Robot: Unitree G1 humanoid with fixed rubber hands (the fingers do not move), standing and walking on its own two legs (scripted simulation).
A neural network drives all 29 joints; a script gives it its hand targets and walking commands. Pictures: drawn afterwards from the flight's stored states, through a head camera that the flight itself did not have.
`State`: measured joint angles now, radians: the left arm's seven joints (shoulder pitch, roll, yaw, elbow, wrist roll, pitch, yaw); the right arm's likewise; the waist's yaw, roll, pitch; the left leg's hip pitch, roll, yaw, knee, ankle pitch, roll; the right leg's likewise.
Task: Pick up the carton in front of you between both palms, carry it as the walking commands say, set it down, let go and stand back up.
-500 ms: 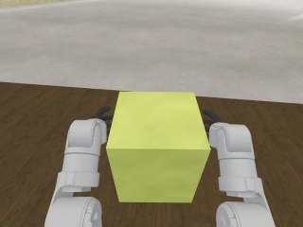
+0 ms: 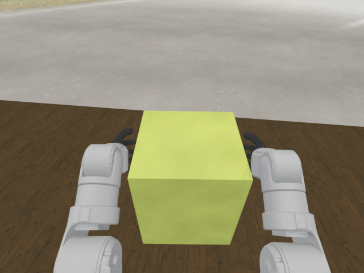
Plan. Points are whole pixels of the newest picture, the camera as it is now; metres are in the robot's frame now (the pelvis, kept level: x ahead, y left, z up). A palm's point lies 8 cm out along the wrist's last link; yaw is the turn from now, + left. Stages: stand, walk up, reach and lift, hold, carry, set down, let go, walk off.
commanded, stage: carry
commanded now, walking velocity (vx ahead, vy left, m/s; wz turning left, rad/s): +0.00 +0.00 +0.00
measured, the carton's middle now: (187, 178) +0.35 +0.00 +0.06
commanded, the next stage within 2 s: none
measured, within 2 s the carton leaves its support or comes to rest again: neither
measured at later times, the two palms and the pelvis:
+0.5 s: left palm (131, 147) +0.43 +0.15 +0.08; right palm (246, 151) +0.43 -0.15 +0.08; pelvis +0.08 +0.00 -0.05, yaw +1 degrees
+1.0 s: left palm (135, 94) +0.70 +0.19 +0.08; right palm (221, 100) +0.67 -0.11 +0.08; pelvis +0.32 +0.06 -0.04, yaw +1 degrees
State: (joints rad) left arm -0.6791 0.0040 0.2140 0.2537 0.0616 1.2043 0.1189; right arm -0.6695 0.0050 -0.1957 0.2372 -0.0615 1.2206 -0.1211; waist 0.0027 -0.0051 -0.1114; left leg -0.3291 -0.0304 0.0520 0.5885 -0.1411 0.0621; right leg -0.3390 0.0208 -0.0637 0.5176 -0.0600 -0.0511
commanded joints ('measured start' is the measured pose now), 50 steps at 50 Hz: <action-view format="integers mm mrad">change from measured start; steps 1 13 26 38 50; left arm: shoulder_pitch -687 -687 -661 -633 -476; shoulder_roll -1114 -1105 -1105 -1113 -1000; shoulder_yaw -547 -533 -528 -702 -609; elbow -88 -47 -75 -222 -210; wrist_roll -405 -394 -398 -475 -265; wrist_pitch -9 -14 -54 -47 -39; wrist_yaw -238 -234 -213 -222 -151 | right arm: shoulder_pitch -707 -704 -739 -503 -655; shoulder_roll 1092 1079 1117 990 1070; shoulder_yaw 542 524 542 552 689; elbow -101 -56 -101 -173 -280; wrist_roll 393 388 415 334 496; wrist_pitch -31 -34 -65 -64 -57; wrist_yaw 224 230 211 185 265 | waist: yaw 2 -9 59 -65 -104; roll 1 8 -208 252 112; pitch -319 -200 -281 -410 -269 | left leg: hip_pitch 82 -18 -518 622 476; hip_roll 150 132 7 345 105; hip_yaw -138 -173 -37 -599 -152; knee -75 -74 522 -41 -58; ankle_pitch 160 -319 -424 725 767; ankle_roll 33 88 22 181 78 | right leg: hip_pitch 150 -5 339 -444 -352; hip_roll -168 -126 -300 39 51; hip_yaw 149 159 541 69 -82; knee -56 -29 156 820 119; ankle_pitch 199 -377 314 -508 82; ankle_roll -44 -80 -230 47 5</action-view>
